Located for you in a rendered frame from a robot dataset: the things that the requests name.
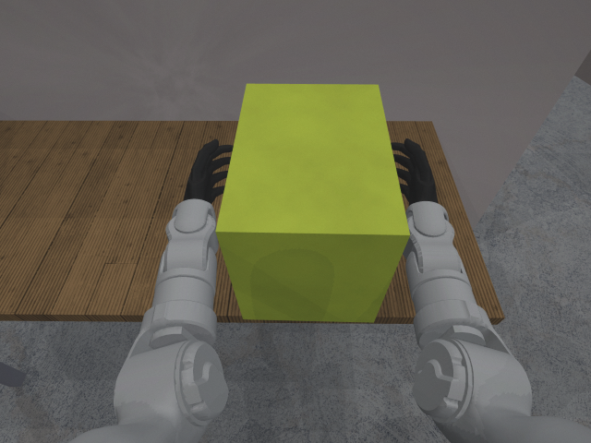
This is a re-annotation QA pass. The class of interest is right robot hand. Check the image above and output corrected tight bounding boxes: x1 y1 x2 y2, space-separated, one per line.
391 138 438 206

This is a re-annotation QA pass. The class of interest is carton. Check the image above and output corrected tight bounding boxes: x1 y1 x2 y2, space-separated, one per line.
215 84 410 323

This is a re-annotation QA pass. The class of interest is left robot forearm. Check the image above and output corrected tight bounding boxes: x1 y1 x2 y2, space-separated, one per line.
114 199 219 419

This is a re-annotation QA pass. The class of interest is table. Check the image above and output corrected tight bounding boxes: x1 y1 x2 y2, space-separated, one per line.
0 121 505 387

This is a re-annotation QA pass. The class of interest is robot left upper arm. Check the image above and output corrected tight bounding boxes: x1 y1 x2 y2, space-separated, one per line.
68 340 228 443

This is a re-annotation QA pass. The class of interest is right robot forearm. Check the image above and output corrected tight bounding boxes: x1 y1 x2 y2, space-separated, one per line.
403 201 533 410

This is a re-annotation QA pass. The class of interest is left robot hand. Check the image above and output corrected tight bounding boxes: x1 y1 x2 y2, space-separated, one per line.
184 139 234 203

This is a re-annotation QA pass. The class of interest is robot right upper arm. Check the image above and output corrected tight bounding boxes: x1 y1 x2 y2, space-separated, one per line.
412 337 591 443

